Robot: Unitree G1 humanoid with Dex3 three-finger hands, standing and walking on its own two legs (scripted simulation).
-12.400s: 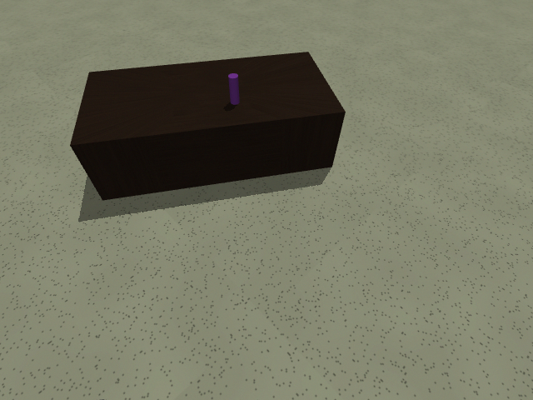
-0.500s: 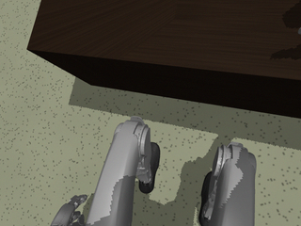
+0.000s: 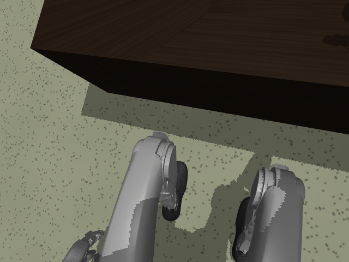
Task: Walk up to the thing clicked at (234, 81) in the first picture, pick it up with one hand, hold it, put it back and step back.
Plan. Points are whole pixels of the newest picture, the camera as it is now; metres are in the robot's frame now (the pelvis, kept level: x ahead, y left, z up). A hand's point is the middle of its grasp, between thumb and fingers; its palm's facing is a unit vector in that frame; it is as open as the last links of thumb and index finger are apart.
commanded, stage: close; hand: right
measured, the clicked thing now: out of the picture +0.64 -0.23 +0.04
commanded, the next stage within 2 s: settle in 0.36 s
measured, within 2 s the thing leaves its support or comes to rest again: leaves its support in 0.76 s
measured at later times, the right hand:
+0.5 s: hand out of the picture +0.61 -0.23 +0.01, palm faces +0.18 +0.98 -0.04, open 7.2 cm
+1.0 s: hand out of the picture +0.61 -0.24 +0.08, palm faces +0.20 +0.98 -0.06, open 6.3 cm
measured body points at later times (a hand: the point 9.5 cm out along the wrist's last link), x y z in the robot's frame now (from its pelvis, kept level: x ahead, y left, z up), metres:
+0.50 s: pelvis +0.00 +0.00 -0.01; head +0.26 -0.05 +0.36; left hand +0.01 +0.27 -0.10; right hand +0.60 -0.28 +0.02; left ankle +0.13 +0.14 -0.36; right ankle +0.07 -0.11 -0.36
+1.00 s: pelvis +0.00 +0.00 +0.03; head +0.25 -0.05 +0.40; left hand +0.03 +0.27 -0.07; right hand +0.60 -0.29 +0.08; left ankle +0.13 +0.14 -0.36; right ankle +0.07 -0.11 -0.36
